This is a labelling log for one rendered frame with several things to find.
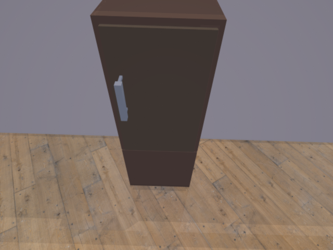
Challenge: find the cupboard door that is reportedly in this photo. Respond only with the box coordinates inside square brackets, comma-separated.
[98, 24, 219, 152]

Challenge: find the handle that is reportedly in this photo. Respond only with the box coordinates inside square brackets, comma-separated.
[114, 76, 128, 121]

